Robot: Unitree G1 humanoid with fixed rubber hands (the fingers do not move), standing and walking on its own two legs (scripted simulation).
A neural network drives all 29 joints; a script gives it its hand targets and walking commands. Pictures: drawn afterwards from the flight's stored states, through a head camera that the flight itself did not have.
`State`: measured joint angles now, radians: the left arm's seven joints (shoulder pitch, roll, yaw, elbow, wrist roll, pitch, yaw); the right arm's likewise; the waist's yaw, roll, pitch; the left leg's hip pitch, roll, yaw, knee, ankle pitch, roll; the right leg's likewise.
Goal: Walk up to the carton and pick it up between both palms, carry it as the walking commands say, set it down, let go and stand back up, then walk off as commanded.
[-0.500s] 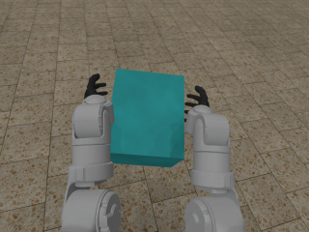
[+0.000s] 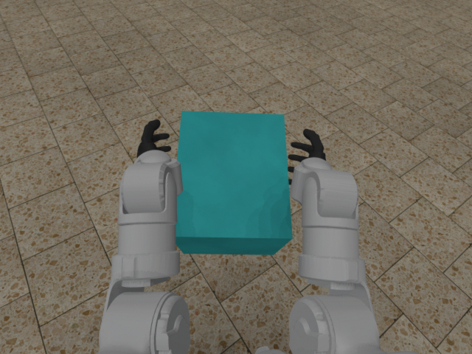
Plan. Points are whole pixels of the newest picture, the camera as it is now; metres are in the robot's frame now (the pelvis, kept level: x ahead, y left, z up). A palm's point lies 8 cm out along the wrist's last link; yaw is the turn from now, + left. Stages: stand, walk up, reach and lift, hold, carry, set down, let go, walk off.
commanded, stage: carry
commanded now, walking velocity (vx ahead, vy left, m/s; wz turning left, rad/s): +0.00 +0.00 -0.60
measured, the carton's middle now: (230, 188) +0.41 +0.00 +0.03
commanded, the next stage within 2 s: none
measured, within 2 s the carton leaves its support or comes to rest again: neither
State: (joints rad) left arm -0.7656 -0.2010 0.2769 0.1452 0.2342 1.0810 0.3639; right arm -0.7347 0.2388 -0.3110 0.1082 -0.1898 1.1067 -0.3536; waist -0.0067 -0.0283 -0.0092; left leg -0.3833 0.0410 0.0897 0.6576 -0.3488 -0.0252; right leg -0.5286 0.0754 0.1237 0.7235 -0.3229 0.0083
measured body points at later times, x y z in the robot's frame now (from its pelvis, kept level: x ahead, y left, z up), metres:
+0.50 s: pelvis -0.01 +0.01 +0.00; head +0.03 -0.01 +0.45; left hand +0.40 -0.01 +0.13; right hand +0.30 -0.25 +0.11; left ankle +0.02 +0.16 -0.68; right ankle -0.01 -0.07 -0.72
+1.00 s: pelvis -0.03 +0.09 +0.01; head +0.03 +0.10 +0.46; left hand +0.39 +0.02 +0.14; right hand +0.24 -0.20 +0.14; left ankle +0.05 +0.17 -0.72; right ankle -0.09 -0.02 -0.66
